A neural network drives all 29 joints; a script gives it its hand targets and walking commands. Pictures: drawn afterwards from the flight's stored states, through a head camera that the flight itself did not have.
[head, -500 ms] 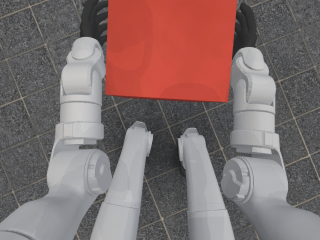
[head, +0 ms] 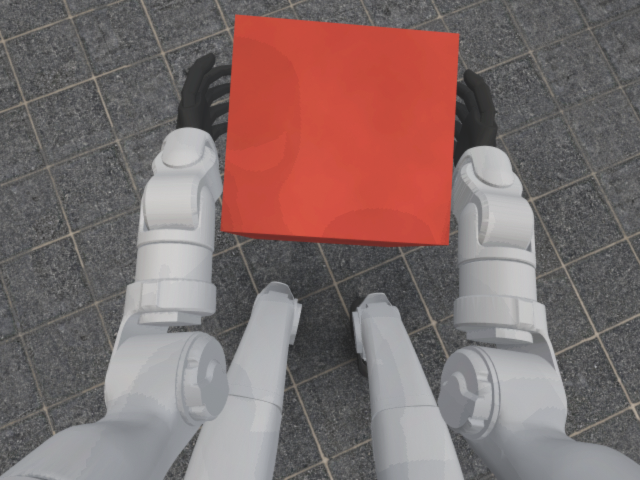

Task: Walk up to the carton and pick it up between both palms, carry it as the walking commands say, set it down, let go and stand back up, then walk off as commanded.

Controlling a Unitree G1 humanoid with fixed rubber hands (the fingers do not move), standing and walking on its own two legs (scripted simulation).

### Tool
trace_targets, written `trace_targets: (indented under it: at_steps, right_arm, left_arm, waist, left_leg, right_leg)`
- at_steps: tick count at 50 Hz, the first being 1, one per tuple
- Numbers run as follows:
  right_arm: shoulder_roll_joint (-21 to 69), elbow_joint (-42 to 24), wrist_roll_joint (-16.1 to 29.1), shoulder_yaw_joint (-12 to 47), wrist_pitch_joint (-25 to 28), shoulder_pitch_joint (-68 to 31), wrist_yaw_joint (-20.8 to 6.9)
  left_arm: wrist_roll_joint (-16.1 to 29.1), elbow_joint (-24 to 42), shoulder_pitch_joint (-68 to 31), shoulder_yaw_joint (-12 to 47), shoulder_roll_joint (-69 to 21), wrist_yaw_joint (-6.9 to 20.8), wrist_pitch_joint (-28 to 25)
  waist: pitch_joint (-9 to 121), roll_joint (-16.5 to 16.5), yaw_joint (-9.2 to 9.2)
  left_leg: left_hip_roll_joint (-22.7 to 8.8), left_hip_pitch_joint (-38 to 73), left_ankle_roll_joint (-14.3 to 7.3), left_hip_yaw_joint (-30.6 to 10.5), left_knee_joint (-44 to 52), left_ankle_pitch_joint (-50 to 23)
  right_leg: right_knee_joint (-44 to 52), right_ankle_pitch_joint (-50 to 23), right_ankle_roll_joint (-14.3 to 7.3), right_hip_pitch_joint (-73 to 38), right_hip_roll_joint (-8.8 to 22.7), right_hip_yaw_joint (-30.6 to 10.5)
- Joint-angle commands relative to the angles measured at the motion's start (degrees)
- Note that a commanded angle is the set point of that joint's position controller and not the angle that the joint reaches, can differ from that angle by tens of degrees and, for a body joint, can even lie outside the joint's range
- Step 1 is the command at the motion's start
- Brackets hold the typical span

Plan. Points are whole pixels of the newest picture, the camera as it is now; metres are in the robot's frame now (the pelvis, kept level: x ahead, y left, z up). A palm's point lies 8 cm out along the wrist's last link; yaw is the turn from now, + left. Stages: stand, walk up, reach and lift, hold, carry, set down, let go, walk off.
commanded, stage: reach and lift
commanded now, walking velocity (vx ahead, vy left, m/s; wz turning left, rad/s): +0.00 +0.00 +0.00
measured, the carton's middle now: (331, 161) +0.45 +0.01 -0.10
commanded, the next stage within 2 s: none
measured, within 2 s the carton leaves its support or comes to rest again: neither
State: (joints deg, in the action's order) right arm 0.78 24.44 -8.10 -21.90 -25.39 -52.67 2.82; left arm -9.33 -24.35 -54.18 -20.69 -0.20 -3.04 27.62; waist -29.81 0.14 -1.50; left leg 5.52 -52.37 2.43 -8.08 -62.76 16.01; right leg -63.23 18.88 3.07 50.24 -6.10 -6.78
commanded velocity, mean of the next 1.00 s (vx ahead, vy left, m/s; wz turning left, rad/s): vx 0.00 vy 0.00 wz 0.00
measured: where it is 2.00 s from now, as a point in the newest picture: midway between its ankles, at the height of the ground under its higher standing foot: (319, 344)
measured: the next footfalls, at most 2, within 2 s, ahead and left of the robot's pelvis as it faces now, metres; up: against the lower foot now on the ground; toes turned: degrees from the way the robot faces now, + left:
none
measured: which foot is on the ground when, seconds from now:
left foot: down 0.00-1.00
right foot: down 0.00-1.00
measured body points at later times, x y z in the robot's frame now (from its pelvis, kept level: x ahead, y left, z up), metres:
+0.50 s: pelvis +0.06 +0.00 +0.06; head +0.15 +0.01 +0.50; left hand +0.45 +0.16 +0.05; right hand +0.45 -0.15 +0.06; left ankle +0.15 +0.12 -0.64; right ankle +0.13 -0.13 -0.64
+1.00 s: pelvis +0.13 -0.01 +0.10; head +0.13 +0.00 +0.55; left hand +0.43 +0.15 +0.11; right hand +0.44 -0.15 +0.12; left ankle +0.15 +0.12 -0.64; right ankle +0.13 -0.13 -0.64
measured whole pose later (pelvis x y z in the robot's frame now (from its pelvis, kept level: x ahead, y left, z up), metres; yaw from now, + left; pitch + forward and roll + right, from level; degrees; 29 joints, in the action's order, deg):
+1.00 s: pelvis +0.13 -0.01 +0.10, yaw +0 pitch -1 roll +0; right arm 8.4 16.3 -12.1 -12.7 -35.0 -13.5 0.0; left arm -12.5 -14.2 -13.0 -13.5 -8.2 -0.6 36.8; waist 0.8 -0.7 -0.9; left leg 2.9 -11.5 0.6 -8.0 -23.5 10.9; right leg -24.1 13.2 0.4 9.8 -2.6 -8.3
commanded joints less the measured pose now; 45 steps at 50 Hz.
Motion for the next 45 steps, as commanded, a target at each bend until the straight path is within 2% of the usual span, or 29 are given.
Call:
trace_targets:
  at_steps: [1,11,17,21,24,27,30,33,34,37,42,45]
  right_arm:
    - [60.4,-4.4,10.7,43.0,1.7,-40.1,-17.0]
    - [61.6,-4.3,9.7,43.2,1.6,-36.1,-18.0]
    - [64.6,2.9,7.3,38.9,1.3,-28.6,-18.4]
    - [66.7,11.3,4.0,32.4,1.2,-22.7,-18.7]
    - [66.3,14.5,1.6,28.3,0.9,-20.1,-19.3]
    - [66.1,15.4,1.3,27.3,-0.1,-15.2,-19.4]
    - [65.7,13.3,2.2,28.9,-1.3,-10.8,-19.1]
    - [65.8,8.3,4.3,32.6,-2.6,-8.5,-18.4]
    - [66.1,6.1,5.1,34.4,-2.9,-7.8,-18.2]
    - [66.2,-0.1,7.2,38.8,-3.9,-5.0,-17.4]
    - [64.8,-7.2,8.2,43.2,-6.2,3.4,-15.7]
    - [63.3,-10.3,8.0,44.4,-8.0,8.8,-14.9]
  left_arm:
    - [12.1,4.3,-37.8,43.5,-61.8,16.5,-2.5]
    - [11.2,3.9,-33.4,44.0,-63.0,17.2,-2.9]
    - [9.1,-2.4,-26.1,40.3,-65.8,17.6,-3.0]
    - [5.9,-10.3,-19.7,33.7,-68.5,17.8,-3.0]
    - [4.3,-10.8,-18.4,30.9,-68.5,17.8,-2.6]
    - [3.7,-10.4,-14.0,30.2,-67.7,17.8,-1.4]
    - [3.8,-9.1,-8.3,30.8,-66.9,17.6,-0.1]
    - [5.5,-5.0,-5.0,33.5,-66.3,17.1,1.1]
    - [6.1,-3.0,-4.0,34.7,-66.2,16.9,1.4]
    - [8.0,3.0,-1.3,38.5,-66.2,16.5,2.5]
    - [9.7,10.3,4.6,43.9,-65.8,15.9,5.0]
    - [9.8,12.7,9.3,45.4,-64.2,15.8,6.7]
  waist:
    - [119.6,0.6,1.01]
    - [110.7,0.6,0.85]
    - [91.8,0.8,0.91]
    - [70.8,0.7,1.02]
    - [63.8,1.2,1.93]
    - [59.8,1.2,1.80]
    - [57.2,0.7,0.96]
    - [56.7,-0.3,-0.09]
    - [57.2,-0.4,-0.70]
    - [59.4,-0.8,-1.07]
    - [60.0,0.0,0.41]
    - [57.6,0.1,1.29]
  left_leg:
    - [0.9,36.9,-1.0,6.2,12.9,-3.0]
    - [0.1,42.2,-1.2,5.6,20.1,-2.3]
    - [-0.5,39.8,-1.3,5.3,24.4,-1.4]
    - [-1.0,35.1,-1.9,5.1,27.6,1.7]
    - [-1.3,35.3,-2.0,4.7,30.1,4.7]
    - [-1.2,37.1,-1.7,5.1,31.4,1.0]
    - [-0.9,40.4,-1.5,5.2,32.8,-5.6]
    - [-0.9,44.3,-1.4,4.8,33.8,-12.8]
    - [-0.9,45.8,-1.4,4.6,34.2,-15.2]
    - [-0.7,49.6,-1.0,4.1,35.0,-22.3]
    - [-0.5,53.5,-0.1,3.4,36.9,-29.9]
    - [-0.3,54.6,0.1,3.1,38.7,-31.7]
  right_leg:
    - [13.6,-3.6,-2.7,-25.3,-1.5,5.5]
    - [21.3,-3.0,-3.0,-30.5,-0.6,5.0]
    - [25.6,-2.2,-3.3,-28.8,0.0,4.2]
    - [28.5,2.2,-3.8,-24.2,0.7,3.6]
    - [30.2,3.7,-4.5,-23.8,0.8,3.7]
    - [31.9,0.0,-4.5,-26.6,0.7,3.8]
    - [33.9,-5.7,-4.0,-30.6,0.5,3.5]
    - [35.3,-12.2,-3.4,-34.4,0.6,2.9]
    - [35.6,-14.4,-3.2,-35.9,0.6,2.6]
    - [36.6,-21.1,-2.6,-39.6,0.6,1.9]
    - [38.6,-29.5,-2.0,-44.1,0.6,1.0]
    - [40.3,-32.5,-1.7,-46.0,0.6,0.6]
